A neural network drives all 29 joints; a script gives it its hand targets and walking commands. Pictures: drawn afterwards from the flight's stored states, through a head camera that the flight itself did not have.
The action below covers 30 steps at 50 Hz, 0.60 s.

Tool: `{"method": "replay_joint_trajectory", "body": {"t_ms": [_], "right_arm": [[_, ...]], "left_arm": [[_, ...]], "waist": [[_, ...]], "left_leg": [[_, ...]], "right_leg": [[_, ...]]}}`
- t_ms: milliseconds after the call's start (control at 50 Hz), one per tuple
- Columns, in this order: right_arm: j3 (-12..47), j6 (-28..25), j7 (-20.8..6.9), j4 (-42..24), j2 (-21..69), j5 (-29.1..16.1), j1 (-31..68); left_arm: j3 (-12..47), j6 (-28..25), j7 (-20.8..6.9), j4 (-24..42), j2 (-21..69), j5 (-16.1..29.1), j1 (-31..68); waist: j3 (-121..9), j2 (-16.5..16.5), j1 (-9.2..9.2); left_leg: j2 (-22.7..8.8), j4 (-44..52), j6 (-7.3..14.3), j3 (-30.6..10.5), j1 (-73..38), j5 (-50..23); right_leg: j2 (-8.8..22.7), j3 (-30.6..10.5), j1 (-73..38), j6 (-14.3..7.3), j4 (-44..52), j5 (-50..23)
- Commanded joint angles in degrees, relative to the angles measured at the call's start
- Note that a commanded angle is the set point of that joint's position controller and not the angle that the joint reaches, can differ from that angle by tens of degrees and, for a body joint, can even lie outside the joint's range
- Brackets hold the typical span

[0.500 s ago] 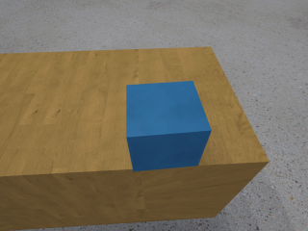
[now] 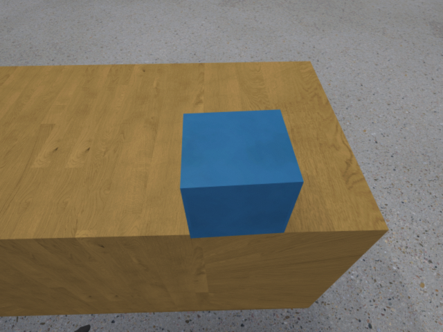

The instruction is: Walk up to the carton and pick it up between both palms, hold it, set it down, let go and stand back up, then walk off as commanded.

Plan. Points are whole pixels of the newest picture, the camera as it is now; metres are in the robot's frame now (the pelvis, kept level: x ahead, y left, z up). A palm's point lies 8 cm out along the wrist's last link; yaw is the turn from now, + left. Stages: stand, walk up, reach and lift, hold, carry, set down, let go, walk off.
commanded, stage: walk up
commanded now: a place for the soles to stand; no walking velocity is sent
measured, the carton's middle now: (234, 174) +0.42 -0.01 +0.03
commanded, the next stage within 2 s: none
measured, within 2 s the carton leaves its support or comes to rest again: neither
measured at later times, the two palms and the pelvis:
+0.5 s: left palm out of the picture +0.07 +0.31 -0.12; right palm out of the picture +0.10 -0.29 -0.12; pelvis +0.01 +0.01 -0.01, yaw +4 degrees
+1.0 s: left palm out of the picture +0.06 +0.31 -0.12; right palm out of the picture +0.12 -0.29 -0.12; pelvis +0.01 +0.00 -0.01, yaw +5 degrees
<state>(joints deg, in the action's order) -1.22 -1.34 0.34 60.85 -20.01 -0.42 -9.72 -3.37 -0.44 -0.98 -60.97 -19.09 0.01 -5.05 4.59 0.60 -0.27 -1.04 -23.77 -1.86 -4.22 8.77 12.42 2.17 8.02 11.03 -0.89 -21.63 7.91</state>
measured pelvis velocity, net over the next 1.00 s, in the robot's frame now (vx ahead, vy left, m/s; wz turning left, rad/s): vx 0.01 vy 0.00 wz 0.09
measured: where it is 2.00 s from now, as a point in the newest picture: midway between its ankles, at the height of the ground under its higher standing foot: outside the picture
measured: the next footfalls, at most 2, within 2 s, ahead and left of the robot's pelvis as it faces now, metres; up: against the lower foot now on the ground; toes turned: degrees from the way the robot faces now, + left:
none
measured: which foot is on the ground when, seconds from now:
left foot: down 0.00-1.00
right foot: down 0.00-1.00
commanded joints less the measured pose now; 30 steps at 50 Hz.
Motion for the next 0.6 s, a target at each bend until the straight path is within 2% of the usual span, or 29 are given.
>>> {"method": "replay_joint_trajectory", "body": {"t_ms": [0, 20, 40, 60, 80, 100, 120, 140, 160, 180, 200, 220, 260, 280, 300, 320, 340, 360, 380, 400, 420, 440, 460, 480, 500, 520, 540, 580], "right_arm": [[-2.22, -1.24, 0.90, -3.48, -11.96, -0.04, -0.23], [-2.29, -1.13, 1.02, -3.91, -12.33, 0.07, -0.63], [-2.14, -1.39, 0.90, -3.78, -12.63, 0.44, 0.14], [-2.10, -1.17, 0.96, -3.31, -12.25, 0.11, 1.08], [-2.61, -0.95, 1.02, -4.26, -13.23, -0.09, 1.18], [-2.63, -0.89, 0.98, -4.97, -12.58, 0.07, 1.61], [-3.00, -0.92, 0.90, -4.73, -13.35, 0.47, 1.24], [-2.68, -0.86, 0.94, -5.06, -13.01, 0.28, 2.03], [-2.78, -0.83, 1.13, -4.74, -12.84, 0.34, -0.65], [-2.55, -0.85, 1.01, -5.01, -12.66, 0.41, 1.24], [-2.85, -0.55, 1.05, -5.25, -12.57, 0.20, 0.86], [-2.73, -0.57, 1.05, -4.77, -13.07, 0.11, -0.26], [-2.95, -0.57, 1.02, -5.35, -13.81, -0.13, 1.06], [-2.87, -0.46, 1.02, -5.01, -13.14, 0.35, 1.05], [-2.63, -0.42, 1.11, -5.67, -13.11, -0.01, 0.67], [-2.88, -0.58, 1.19, -5.40, -13.47, 0.22, 1.14], [-2.65, -0.31, 1.13, -5.00, -12.69, -0.03, 0.65], [-2.57, -0.13, 1.17, -5.35, -11.99, 0.17, 0.94], [-2.64, -0.20, 1.20, -5.94, -12.43, 0.48, 0.07], [-2.92, 0.20, 1.26, -5.30, -12.85, 0.39, 0.33], [-2.72, 0.04, 1.30, -6.14, -13.44, 0.33, 0.60], [-3.10, 0.05, 1.11, -6.20, -13.52, 0.40, 0.83], [-3.44, -0.09, 1.06, -5.84, -14.11, 0.74, 0.87], [-3.18, -0.07, 1.29, -6.40, -14.78, 0.72, 1.38], [-3.28, -0.02, 1.32, -6.98, -14.23, 0.52, 2.44], [-3.20, -0.15, 1.34, -7.08, -14.98, 0.62, 3.47], [-2.99, -0.07, 1.26, -7.13, -13.93, 0.02, 3.80], [-3.10, -0.11, 1.30, -6.30, -14.13, -0.14, 3.59]], "left_arm": [[-2.10, -1.07, 0.60, 4.89, -12.61, 0.37, 1.81], [-2.09, -1.00, 0.59, 4.63, -12.68, 0.11, 2.38], [-2.04, -1.01, 0.82, 4.76, -12.07, 0.28, 1.74], [-2.16, -0.93, 0.79, 4.08, -12.46, 0.41, 1.55], [-2.34, -0.94, 0.58, 4.64, -13.48, 0.07, 1.25], [-2.47, -0.79, 0.51, 4.78, -12.67, -0.04, 1.99], [-2.75, -0.69, 0.82, 4.51, -14.06, 0.06, 1.61], [-2.40, -0.71, 0.65, 4.91, -13.00, -0.06, 0.86], [-2.64, -0.55, 0.60, 5.40, -13.56, 0.07, 2.44], [-2.40, -0.55, 0.52, 5.94, -12.79, 0.27, 2.48], [-2.89, -0.33, 0.48, 5.70, -13.53, -0.09, 3.14], [-2.66, -0.36, 0.43, 6.12, -12.77, -0.13, 2.38], [-2.77, -0.67, 0.50, 5.71, -13.88, 0.15, 0.71], [-2.88, -0.47, 0.52, 5.66, -13.88, 0.16, 1.87], [-2.83, -0.26, 0.47, 5.85, -13.35, -0.07, 1.33], [-2.55, -0.38, 0.42, 6.24, -13.45, -0.11, 0.27], [-2.96, -0.47, 0.39, 6.13, -14.24, 0.00, 1.96], [-3.00, -0.48, 0.38, 6.33, -13.10, -0.33, 2.26], [-3.05, -0.53, 0.33, 6.99, -13.51, -0.12, 2.12], [-3.28, -0.33, 0.40, 6.70, -14.21, 0.28, 2.77], [-2.99, -0.14, 0.35, 7.03, -13.61, -0.07, 0.90], [-3.26, -0.12, 0.41, 7.72, -13.18, 0.12, 1.77], [-3.61, 0.04, 0.38, 7.53, -13.77, -0.04, 2.69], [-3.33, 0.44, 0.46, 7.75, -13.52, 0.31, 1.34], [-3.42, 0.53, 0.46, 7.81, -13.20, 0.10, 1.25], [-3.00, 0.42, 0.37, 7.26, -12.67, 0.24, 0.37], [-2.96, 0.36, 0.33, 6.92, -13.78, -0.24, -0.14], [-2.81, -0.06, 0.47, 6.81, -13.85, 0.06, -0.70]], "waist": [[-5.23, -1.23, -0.29], [-5.55, -0.42, -0.08], [-5.93, -0.42, 0.87], [-4.31, -2.46, 1.23], [-5.76, -1.90, 1.02], [-4.54, -1.32, 1.34], [-3.58, 1.50, 0.75], [-6.08, 0.48, 1.29], [-4.63, -0.74, 0.32], [-4.57, 0.13, 0.62], [-3.38, -1.61, 0.86], [-4.21, -1.41, 0.48], [-3.56, 2.17, 0.31], [-4.06, 0.61, 0.66], [-4.80, 1.47, 0.70], [-5.42, -1.26, 1.35], [-5.55, -3.79, 0.56], [-3.70, -1.75, 0.53], [-6.74, -2.50, 0.22], [-4.67, -3.23, 0.20], [-7.71, 0.09, 0.53], [-6.58, -1.63, 0.59], [-5.44, 0.13, -0.15], [-6.05, 4.90, 0.69], [-3.28, 4.76, 1.14], [-4.79, 4.34, 2.00], [-4.80, 1.70, 2.16], [-8.61, 1.70, 1.21]], "left_leg": [[-4.16, 4.83, 3.08, -3.82, 4.19, -3.34], [-4.46, 4.38, 3.24, -4.76, 6.37, -5.42], [-4.78, 4.64, 3.65, -5.75, 6.32, -8.49], [-4.35, 4.46, 3.39, -5.29, 6.79, -8.78], [-3.78, 2.67, 3.40, -3.31, 5.02, -8.27], [-3.95, 2.85, 3.45, -3.50, 6.24, -7.88], [-3.75, 2.61, 3.10, -3.97, 7.70, -8.62], [-3.70, 2.98, 3.75, -4.40, 6.93, -7.30], [-3.91, 2.74, 3.75, -5.34, 6.35, -7.89], [-3.98, 2.83, 3.78, -5.50, 6.18, -7.96], [-3.80, 3.26, 3.95, -6.93, 9.09, -7.21], [-4.01, 3.40, 3.83, -5.69, 7.22, -7.18], [-3.76, 1.83, 4.17, -6.85, 7.46, -7.89], [-3.82, 2.66, 4.13, -7.27, 8.92, -6.67], [-3.01, 1.60, 3.84, -6.04, 8.87, -7.16], [-2.56, -0.09, 4.13, -5.29, 6.62, -6.95], [-2.20, -1.51, 3.43, -5.23, 6.94, -6.31], [-2.16, -1.71, 3.92, -4.35, 6.36, -8.41], [-2.23, -2.46, 3.88, -4.64, 5.13, -9.45], [-1.88, -2.52, 3.43, -3.23, 6.92, -9.24], [-2.41, -2.34, 3.84, -4.63, 5.12, -11.90], [-2.48, -2.43, 4.49, -5.46, 5.42, -10.49], [-3.60, -0.15, 3.71, -6.42, 6.27, -11.87], [-4.49, 1.61, 4.39, -9.58, 7.79, -11.06], [-4.92, 2.85, 5.04, -12.18, 10.30, -12.01], [-5.08, 3.77, 5.33, -12.69, 9.74, -11.29], [-5.05, 3.59, 5.39, -12.61, 11.12, -10.72], [-3.87, 2.62, 4.21, -9.64, 8.17, -10.77]], "right_leg": [[8.37, -9.57, -5.57, -1.47, 6.77, 9.60], [7.67, -8.13, -7.43, -1.20, 4.98, 8.03], [7.16, -7.43, -9.91, -0.91, 4.69, 3.51], [7.51, -7.83, -8.94, -0.72, 4.46, 2.10], [7.95, -8.35, -7.40, -1.05, 4.34, 4.27], [7.81, -8.37, -6.42, -1.58, 4.85, 6.49], [7.93, -7.27, -7.41, -1.59, 4.25, 4.82], [8.28, -8.01, -9.03, -1.31, 3.32, 4.25], [7.98, -7.52, -6.81, -1.38, 2.89, 6.41], [7.58, -7.16, -5.87, -1.17, 3.53, 7.68], [6.88, -6.64, -6.49, -1.16, 3.33, 9.21], [7.51, -6.63, -7.33, -1.14, 3.04, 8.51], [6.96, -7.58, -5.08, -0.91, 3.39, 9.15], [7.20, -6.60, -7.25, -1.20, 3.43, 9.72], [7.64, -7.92, -7.85, -1.41, 3.34, 7.45], [8.90, -8.19, -6.63, -2.35, 4.20, 8.52], [9.56, -7.68, -5.95, -2.33, 4.29, 10.08], [9.82, -6.92, -5.65, -2.98, 4.42, 8.49], [10.17, -7.26, -6.39, -3.45, 3.88, 7.20], [10.24, -5.80, -6.99, -3.37, 3.89, 6.94], [10.04, -5.67, -8.80, -2.92, 2.64, 4.03], [9.62, -6.13, -7.04, -2.84, 1.18, 5.81], [8.42, -4.17, -6.59, -2.00, -0.23, 6.10], [6.36, -3.85, -7.52, -1.49, -1.94, 5.86], [5.67, -4.24, -8.10, -0.97, -2.66, 5.42], [5.00, -4.54, -8.70, -0.46, -2.31, 5.35], [5.41, -5.14, -10.27, -0.80, -1.81, 3.79], [7.35, -4.57, -12.13, -1.53, -1.77, 1.60]]}}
